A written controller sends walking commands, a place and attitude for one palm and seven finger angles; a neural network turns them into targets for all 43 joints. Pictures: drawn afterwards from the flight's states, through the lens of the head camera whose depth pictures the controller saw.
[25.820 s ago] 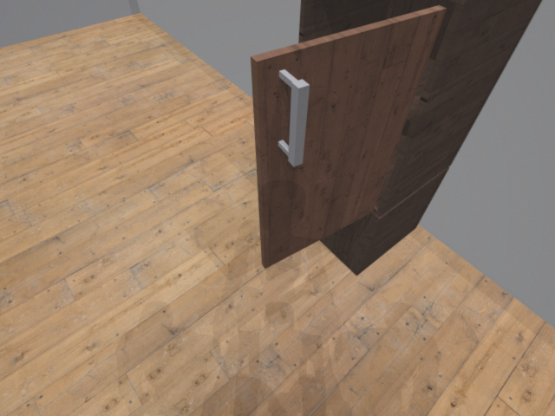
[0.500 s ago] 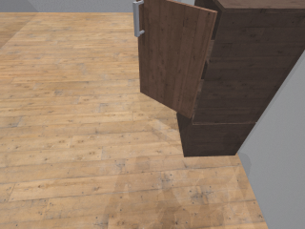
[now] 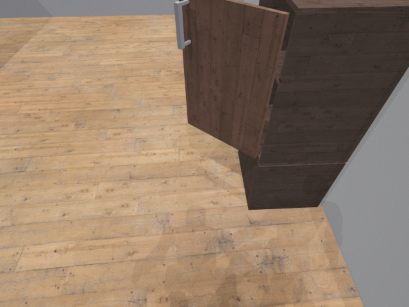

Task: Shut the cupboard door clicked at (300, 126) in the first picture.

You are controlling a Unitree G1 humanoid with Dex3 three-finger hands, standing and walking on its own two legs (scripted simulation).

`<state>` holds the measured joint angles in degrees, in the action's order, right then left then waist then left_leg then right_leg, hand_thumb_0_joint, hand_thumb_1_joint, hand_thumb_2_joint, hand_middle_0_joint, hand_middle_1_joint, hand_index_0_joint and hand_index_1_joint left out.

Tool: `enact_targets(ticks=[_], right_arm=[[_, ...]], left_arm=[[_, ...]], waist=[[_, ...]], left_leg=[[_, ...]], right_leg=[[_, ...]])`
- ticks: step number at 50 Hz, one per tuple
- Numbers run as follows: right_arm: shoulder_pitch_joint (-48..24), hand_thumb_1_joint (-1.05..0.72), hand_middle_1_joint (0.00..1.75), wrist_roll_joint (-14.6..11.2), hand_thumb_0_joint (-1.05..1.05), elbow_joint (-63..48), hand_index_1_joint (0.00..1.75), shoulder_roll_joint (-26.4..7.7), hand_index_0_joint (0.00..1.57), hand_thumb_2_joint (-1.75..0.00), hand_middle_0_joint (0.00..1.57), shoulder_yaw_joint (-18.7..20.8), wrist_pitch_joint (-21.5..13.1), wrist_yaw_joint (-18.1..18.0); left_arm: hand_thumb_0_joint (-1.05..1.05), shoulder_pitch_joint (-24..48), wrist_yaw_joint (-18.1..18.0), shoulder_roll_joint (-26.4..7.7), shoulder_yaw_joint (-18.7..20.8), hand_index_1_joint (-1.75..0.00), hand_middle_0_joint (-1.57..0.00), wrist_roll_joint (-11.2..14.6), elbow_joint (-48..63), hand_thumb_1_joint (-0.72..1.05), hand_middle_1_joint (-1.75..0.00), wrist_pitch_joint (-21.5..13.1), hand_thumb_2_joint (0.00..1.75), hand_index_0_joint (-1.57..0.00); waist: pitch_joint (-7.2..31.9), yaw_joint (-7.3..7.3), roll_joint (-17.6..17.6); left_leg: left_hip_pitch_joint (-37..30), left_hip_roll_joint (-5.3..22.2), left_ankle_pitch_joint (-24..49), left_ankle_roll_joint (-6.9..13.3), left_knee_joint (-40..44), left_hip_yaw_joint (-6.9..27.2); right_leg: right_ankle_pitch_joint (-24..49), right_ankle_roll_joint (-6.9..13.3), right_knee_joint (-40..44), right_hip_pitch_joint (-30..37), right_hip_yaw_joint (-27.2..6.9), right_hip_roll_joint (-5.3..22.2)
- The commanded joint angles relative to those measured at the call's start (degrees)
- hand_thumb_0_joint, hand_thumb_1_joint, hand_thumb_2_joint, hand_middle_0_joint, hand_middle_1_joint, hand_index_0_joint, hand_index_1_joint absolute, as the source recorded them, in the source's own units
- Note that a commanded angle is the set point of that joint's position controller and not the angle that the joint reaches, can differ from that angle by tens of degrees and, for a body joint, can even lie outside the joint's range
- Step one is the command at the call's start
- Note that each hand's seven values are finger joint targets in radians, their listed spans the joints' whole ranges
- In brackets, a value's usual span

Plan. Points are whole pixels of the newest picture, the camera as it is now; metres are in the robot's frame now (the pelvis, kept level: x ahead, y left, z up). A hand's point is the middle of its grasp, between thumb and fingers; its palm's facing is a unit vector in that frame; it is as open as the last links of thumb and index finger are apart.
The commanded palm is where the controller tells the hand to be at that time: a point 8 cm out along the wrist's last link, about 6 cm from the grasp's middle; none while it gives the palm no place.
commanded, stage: walk to a spot facing it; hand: left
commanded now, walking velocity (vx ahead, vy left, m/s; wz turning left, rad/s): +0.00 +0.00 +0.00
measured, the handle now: (183, 25) +0.96 +0.13 +0.14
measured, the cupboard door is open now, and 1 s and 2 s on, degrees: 49 49 49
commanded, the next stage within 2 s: none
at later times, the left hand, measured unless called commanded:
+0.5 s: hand out of the picture +0.03 +0.22 -0.19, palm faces +0.18 -0.96 -0.22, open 7.4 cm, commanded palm none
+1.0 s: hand out of the picture -0.03 +0.20 -0.16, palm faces +0.47 -0.82 -0.31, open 7.4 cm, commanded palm none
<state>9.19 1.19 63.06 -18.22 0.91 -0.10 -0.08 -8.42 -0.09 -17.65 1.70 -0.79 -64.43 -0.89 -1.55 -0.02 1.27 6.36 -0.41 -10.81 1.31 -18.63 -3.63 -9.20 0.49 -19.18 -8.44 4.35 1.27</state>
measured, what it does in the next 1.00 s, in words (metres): steps on the spot, turning left: right foot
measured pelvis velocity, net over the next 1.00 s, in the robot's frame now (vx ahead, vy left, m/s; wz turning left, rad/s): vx -0.01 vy -0.03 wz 0.51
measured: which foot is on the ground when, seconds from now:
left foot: down 0.00-0.88, up 0.90-1.00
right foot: down 0.00-0.50, up 0.52-0.86, down 0.88-1.00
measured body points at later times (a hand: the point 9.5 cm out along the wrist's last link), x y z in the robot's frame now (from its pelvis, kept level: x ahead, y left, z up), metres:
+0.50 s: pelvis +0.00 +0.01 -0.02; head +0.02 +0.03 +0.43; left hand +0.02 +0.27 -0.18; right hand +0.07 -0.24 -0.16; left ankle -0.01 +0.11 -0.74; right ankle +0.02 -0.11 -0.75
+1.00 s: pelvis -0.01 -0.03 -0.01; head +0.04 -0.03 +0.44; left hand -0.06 +0.24 -0.14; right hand +0.16 -0.24 -0.17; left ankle -0.06 +0.09 -0.67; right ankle +0.02 -0.13 -0.75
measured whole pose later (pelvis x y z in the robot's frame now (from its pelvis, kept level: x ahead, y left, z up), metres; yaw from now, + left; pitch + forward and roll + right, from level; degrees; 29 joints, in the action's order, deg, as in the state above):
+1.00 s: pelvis -0.01 -0.03 -0.01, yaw +29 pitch +1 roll +1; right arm 12.2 1.9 54.4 -15.4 6.3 4.6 0.8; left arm -11.3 -1.8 -11.5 3.4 -1.4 -52.0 1.2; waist -3.6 -1.7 2.3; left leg 31.3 -4.2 -23.6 -2.1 -62.1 4.2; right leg -17.6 0.6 -29.1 -12.6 3.2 2.4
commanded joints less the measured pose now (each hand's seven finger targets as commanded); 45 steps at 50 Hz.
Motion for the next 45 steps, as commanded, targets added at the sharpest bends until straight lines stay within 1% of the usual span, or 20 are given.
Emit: enact_targets(ticks=[1,7,11,14,16,18,20,23,24,25,26,27,28,32,38,41,42,43,44,45], right_arm=[[-2.14,-0.9,0.3,-0.2,0.0,-2.94,0.3,-10.91,0.2,-0.9,0.2,1.53,-1.4,-0.77],[-3.08,-0.9,0.3,-0.23,0.0,-3.18,0.3,-11.68,0.2,-0.9,0.2,1.43,-1.33,-0.58],[-0.33,-0.9,0.3,-0.31,0.0,-3.09,0.3,-4.41,0.2,-0.9,0.2,0.03,0.15,-0.34],[0.23,-0.9,0.3,-0.38,0.0,-4.37,0.3,-4.31,0.2,-0.9,0.2,0.64,0.99,-0.24],[0.91,-0.9,0.3,-0.34,0.0,-5.13,0.3,-3.28,0.2,-0.9,0.2,1.23,1.65,-0.25],[1.08,-0.9,0.3,-0.22,0.0,-6.41,0.3,-2.42,0.2,-0.9,0.2,1.92,2.34,-0.28],[1.86,-0.9,0.3,-0.49,0.0,-7.26,0.3,-1.25,0.2,-0.9,0.2,2.37,2.57,0.11],[6.16,-0.9,0.3,-0.48,0.0,-7.28,0.3,0.46,0.2,-0.9,0.2,2.51,2.38,0.71],[8.29,-0.9,0.3,-0.23,0.0,-7.03,0.3,-0.62,0.2,-0.9,0.2,2.68,1.99,0.83],[9.95,-0.9,0.3,0.53,0.0,-7.57,0.3,-5.51,0.2,-0.9,0.2,3.69,1.54,0.37],[12.15,-0.9,0.3,1.1,0.0,-7.44,0.3,-8.74,0.2,-0.9,0.2,4.69,1.63,-0.64],[12.1,-0.9,0.3,1.25,0.0,-7.5,0.3,-9.08,0.2,-0.9,0.2,4.94,1.72,-0.87],[10.0,-0.9,0.3,1.08,0.0,-8.64,0.3,-7.31,0.2,-0.9,0.2,4.75,1.46,-1.07],[7.56,-0.9,0.3,0.92,0.0,-9.81,0.3,-5.02,0.2,-0.9,0.2,4.23,0.73,-1.8],[8.41,-0.9,0.3,0.98,0.0,-10.29,0.3,-5.26,0.2,-0.9,0.2,5.18,1.62,-1.6],[4.93,-0.9,0.3,0.6,0.0,-11.79,0.3,-4.87,0.2,-0.9,0.2,5.62,2.22,-1.24],[3.42,-0.9,0.3,0.14,0.0,-12.5,0.3,-4.06,0.2,-0.9,0.2,5.62,2.43,-1.12],[3.5,-0.9,0.3,-0.36,0.0,-13.16,0.3,-1.08,0.2,-0.9,0.2,5.43,2.51,-0.77],[3.9,-0.9,0.3,-0.5,0.0,-14.14,0.3,1.64,0.2,-0.9,0.2,5.23,2.21,-0.43],[2.46,-0.9,0.3,0.39,0.0,-13.87,0.3,-0.87,0.2,-0.9,0.2,5.85,2.51,-0.16]], left_arm=[[0.0,1.73,-0.55,-11.35,1.47,-0.3,-0.2,-0.03,3.1,0.9,-0.3,-1.13,0.9,-0.2],[0.0,2.72,-0.55,-12.19,1.43,-0.3,-0.2,-0.01,3.42,0.9,-0.3,-1.23,0.9,-0.2],[0.0,-1.15,-1.33,-6.48,0.58,-0.3,-0.2,0.21,2.95,0.9,-0.3,0.29,0.9,-0.2],[0.0,-2.94,-1.65,-8.19,1.69,-0.3,-0.2,-0.05,4.1,0.9,-0.3,0.9,0.9,-0.2],[0.0,-3.5,-1.91,-9.0,2.46,-0.3,-0.2,-0.19,5.14,0.9,-0.3,1.19,0.9,-0.2],[0.0,-3.5,-2.18,-8.97,3.03,-0.3,-0.2,-0.7,6.66,0.9,-0.3,1.27,0.9,-0.2],[0.0,-1.57,-2.39,-8.42,3.38,-0.3,-0.2,-1.26,8.34,0.9,-0.3,1.3,0.9,-0.2],[0.0,0.18,-1.97,-8.04,3.98,-0.3,-0.2,-0.79,10.25,0.9,-0.3,1.47,0.9,-0.2],[0.0,-0.27,-1.74,-6.43,3.87,-0.3,-0.2,-0.46,10.8,0.9,-0.3,1.84,0.9,-0.2],[0.0,-2.91,-1.49,-2.92,3.46,-0.3,-0.2,0.25,11.65,0.9,-0.3,2.66,0.9,-0.2],[0.0,0.49,-1.69,-1.82,2.88,-0.3,-0.2,0.05,13.87,0.9,-0.3,3.09,0.9,-0.2],[0.0,1.0,-1.56,-2.38,3.22,-0.3,-0.2,-0.17,14.77,0.9,-0.3,3.3,0.9,-0.2],[0.0,1.34,-1.45,-1.68,3.66,-0.3,-0.2,-0.54,14.45,0.9,-0.3,3.44,0.9,-0.2],[0.0,-0.25,-0.9,-0.52,3.69,-0.3,-0.2,-0.39,14.1,0.9,-0.3,2.64,0.9,-0.2],[0.0,-1.43,-1.32,1.02,3.14,-0.3,-0.2,0.05,15.5,0.9,-0.3,2.31,0.9,-0.2],[0.0,-6.89,-1.63,-0.02,3.58,-0.3,-0.2,0.29,14.46,0.9,-0.3,2.06,0.9,-0.2],[0.0,-9.29,-1.86,-1.29,4.02,-0.3,-0.2,0.18,13.79,0.9,-0.3,1.84,0.9,-0.2],[0.0,-11.1,-2.22,-4.54,4.8,-0.3,-0.2,-0.47,13.75,0.9,-0.3,1.46,0.9,-0.2],[0.0,-10.2,-2.5,-10.22,5.74,-0.3,-0.2,-1.3,14.65,0.9,-0.3,1.14,0.9,-0.2],[0.0,-7.11,-2.58,-9.62,5.07,-0.3,-0.2,-0.99,15.49,0.9,-0.3,1.3,0.9,-0.2]], waist=[[1.93,-0.21,-1.4],[2.18,-0.27,-0.9],[2.6,0.13,-1.02],[2.92,0.66,-3.96],[2.89,0.83,-8.51],[0.81,0.95,-11.94],[-0.26,0.07,-10.58],[0.13,-2.57,-7.1],[0.5,-3.22,0.27],[0.16,-3.05,17.88],[0.1,-4.97,19.94],[1.41,-4.37,12.2],[1.04,-3.13,9.61],[2.42,-1.8,5.26],[5.9,-2.43,7.37],[5.77,0.01,8.78],[5.28,1.42,6.8],[5.35,2.4,-2.7],[3.38,2.64,-17.85],[0.17,1.77,-14.5]], left_leg=[[0.95,7.99,5.9,-0.09,4.18,7.11],[0.98,7.94,7.44,-0.28,4.11,7.36],[4.11,6.9,11.29,-1.44,-0.1,7.18],[7.99,4.65,10.39,-1.98,-6.41,6.02],[10.23,2.91,2.9,-2.48,-14.37,3.94],[14.39,2.25,-15.69,-2.7,-26.59,2.8],[14.82,4.14,-20.24,-2.64,-30.95,3.16],[8.61,4.58,-7.94,-3.2,-16.36,1.01],[3.83,4.97,2.59,-2.6,-8.51,3.57],[2.93,14.99,15.49,1.97,-0.49,22.83],[2.97,21.69,22.27,8.29,3.18,32.43],[5.6,22.32,11.39,10.44,3.3,29.58],[7.78,18.65,2.05,8.31,4.75,28.62],[4.14,13.97,9.86,7.29,1.37,24.54],[2.26,11.76,13.22,7.87,-0.91,25.94],[8.41,8.4,10.18,5.6,-2.61,25.77],[14.54,6.31,3.37,3.63,-4.06,25.05],[23.23,1.42,-6.76,0.45,-11.15,21.11],[30.91,-6.73,-18.82,-3.94,-26.53,9.03],[29.24,-3.56,-23.41,-3.26,-41.34,9.76]], right_leg=[[4.98,2.0,3.6,2.17,-6.95,7.02],[6.58,1.88,3.57,3.34,-6.42,7.42],[9.76,0.93,-0.85,4.16,-4.09,9.04],[11.4,3.11,-1.98,4.96,-4.84,12.39],[9.89,6.47,0.35,4.02,-7.27,17.41],[11.97,10.69,1.86,2.12,-8.67,21.9],[13.53,11.25,1.01,-0.48,-5.52,23.44],[11.77,5.7,-7.92,-3.54,1.31,20.23],[5.29,2.13,-15.14,-7.84,4.47,16.49],[-14.96,-3.12,-27.09,-16.39,7.46,7.42],[-28.76,-3.74,-37.14,-20.9,1.28,3.06],[-25.23,-2.39,-41.7,-19.11,-3.44,4.21],[-20.57,-2.35,-43.04,-20.26,-4.06,4.22],[-14.41,-3.68,-41.29,-21.79,-5.12,2.67],[-16.72,-3.75,-26.34,-14.88,-3.96,-0.75],[-11.31,-3.18,-12.99,-4.17,-2.86,-2.56],[-6.49,-2.9,-5.58,2.74,-3.06,-1.49],[-10.27,-0.57,3.03,9.85,-11.39,6.84],[-12.62,6.14,8.31,9.25,-28.79,23.03],[-10.76,9.31,8.27,-1.43,-28.63,27.64]])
